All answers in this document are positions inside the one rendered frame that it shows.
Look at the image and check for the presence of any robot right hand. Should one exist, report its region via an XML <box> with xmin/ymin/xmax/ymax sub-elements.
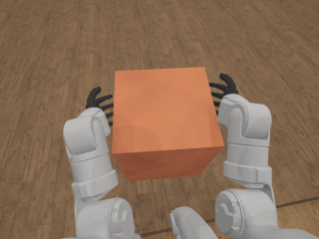
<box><xmin>209</xmin><ymin>73</ymin><xmax>238</xmax><ymax>116</ymax></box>

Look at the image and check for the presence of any left robot forearm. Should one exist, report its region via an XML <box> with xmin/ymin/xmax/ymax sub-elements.
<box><xmin>63</xmin><ymin>108</ymin><xmax>119</xmax><ymax>237</ymax></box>

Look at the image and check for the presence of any right robot forearm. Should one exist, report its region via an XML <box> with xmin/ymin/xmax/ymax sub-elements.
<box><xmin>216</xmin><ymin>94</ymin><xmax>278</xmax><ymax>219</ymax></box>

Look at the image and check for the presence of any carton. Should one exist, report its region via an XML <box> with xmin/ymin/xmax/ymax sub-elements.
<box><xmin>112</xmin><ymin>67</ymin><xmax>224</xmax><ymax>181</ymax></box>

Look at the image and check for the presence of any robot left hand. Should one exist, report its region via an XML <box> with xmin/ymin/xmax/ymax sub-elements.
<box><xmin>86</xmin><ymin>87</ymin><xmax>114</xmax><ymax>126</ymax></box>

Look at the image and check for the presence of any left robot upper arm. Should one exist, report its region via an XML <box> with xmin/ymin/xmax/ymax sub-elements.
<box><xmin>62</xmin><ymin>197</ymin><xmax>136</xmax><ymax>239</ymax></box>

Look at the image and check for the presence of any right robot upper arm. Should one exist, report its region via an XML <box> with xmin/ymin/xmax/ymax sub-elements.
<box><xmin>215</xmin><ymin>188</ymin><xmax>319</xmax><ymax>239</ymax></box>

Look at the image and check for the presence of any robot right thigh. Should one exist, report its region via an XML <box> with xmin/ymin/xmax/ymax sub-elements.
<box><xmin>169</xmin><ymin>206</ymin><xmax>218</xmax><ymax>239</ymax></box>

